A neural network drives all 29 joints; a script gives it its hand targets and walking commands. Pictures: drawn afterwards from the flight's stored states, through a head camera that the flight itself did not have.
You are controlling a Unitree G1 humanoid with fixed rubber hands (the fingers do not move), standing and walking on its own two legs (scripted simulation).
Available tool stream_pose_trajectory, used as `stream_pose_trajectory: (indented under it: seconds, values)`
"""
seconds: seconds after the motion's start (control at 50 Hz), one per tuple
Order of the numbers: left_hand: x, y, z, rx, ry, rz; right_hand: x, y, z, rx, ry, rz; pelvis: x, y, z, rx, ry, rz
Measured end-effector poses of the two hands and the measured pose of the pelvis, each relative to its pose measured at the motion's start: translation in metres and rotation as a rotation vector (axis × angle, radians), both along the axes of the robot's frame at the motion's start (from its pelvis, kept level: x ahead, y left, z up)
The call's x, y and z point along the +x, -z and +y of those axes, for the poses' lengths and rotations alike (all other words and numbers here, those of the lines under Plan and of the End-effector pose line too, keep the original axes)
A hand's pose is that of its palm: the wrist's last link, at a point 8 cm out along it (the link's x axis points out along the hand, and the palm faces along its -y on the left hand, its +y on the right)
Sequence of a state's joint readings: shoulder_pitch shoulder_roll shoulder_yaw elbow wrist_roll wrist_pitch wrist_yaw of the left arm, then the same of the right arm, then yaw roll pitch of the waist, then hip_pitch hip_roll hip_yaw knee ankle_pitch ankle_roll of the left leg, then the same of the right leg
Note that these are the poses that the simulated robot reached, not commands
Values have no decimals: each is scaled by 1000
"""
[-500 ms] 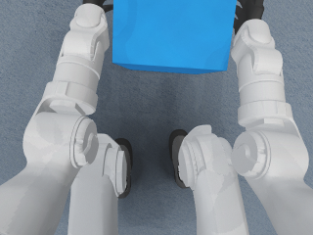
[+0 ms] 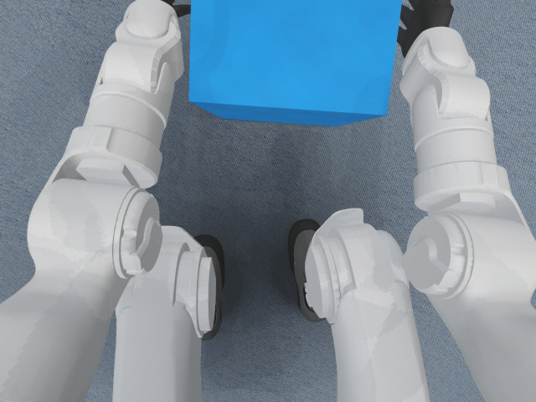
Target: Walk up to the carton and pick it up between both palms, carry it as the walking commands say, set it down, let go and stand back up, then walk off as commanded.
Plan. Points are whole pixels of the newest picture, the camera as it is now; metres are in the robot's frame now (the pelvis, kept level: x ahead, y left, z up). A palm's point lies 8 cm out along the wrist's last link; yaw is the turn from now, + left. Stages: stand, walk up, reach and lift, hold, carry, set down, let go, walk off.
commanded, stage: set down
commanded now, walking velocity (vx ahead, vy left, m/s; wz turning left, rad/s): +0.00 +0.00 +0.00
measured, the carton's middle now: (288, 35) +0.55 -0.06 -0.22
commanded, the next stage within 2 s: none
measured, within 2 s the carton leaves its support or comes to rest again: rests again in 0.56 s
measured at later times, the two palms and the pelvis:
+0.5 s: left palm (161, 12) +0.56 +0.09 -0.17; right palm (417, 37) +0.52 -0.21 -0.16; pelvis +0.00 +0.00 -0.01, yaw +0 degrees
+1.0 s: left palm (167, 13) +0.56 +0.08 -0.18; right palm (418, 42) +0.52 -0.21 -0.17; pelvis +0.00 +0.00 -0.01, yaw -1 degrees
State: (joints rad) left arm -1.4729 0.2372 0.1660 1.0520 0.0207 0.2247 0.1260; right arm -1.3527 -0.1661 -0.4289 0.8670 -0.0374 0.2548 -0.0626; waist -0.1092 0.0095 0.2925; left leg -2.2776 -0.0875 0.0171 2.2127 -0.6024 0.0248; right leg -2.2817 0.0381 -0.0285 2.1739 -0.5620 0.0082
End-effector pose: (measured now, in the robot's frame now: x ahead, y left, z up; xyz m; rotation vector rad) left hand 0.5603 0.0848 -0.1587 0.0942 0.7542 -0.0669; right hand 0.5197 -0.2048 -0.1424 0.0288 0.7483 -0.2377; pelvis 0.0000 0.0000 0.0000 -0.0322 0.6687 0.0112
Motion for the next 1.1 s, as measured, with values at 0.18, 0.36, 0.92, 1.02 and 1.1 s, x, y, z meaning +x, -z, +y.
stream_pose_trajectory:
  seconds: [0.18, 0.36, 0.92, 1.02, 1.1]
  values:
    - [-2, 12, 4, 3, 7, 15, 1, 8, 2, 6, -10, 13, 3, 2, 1, -4, 1, -10]
    - [-1, 13, 2, 0, 11, 17, 0, 12, 1, 14, -7, 11, 3, 5, 2, -6, -2, -21]
    - [-1, 17, -3, -43, 43, 3, -4, 24, -8, 8, -7, 28, 1, 9, 1, -8, 3, -67]
    - [-1, 18, -3, -47, 46, -3, -4, 25, -8, 5, -4, 30, 1, 10, 1, -8, 5, -70]
    - [-1, 18, -4, -50, 47, -7, -5, 26, -9, 2, -2, 31, 2, 10, 1, -8, 7, -73]
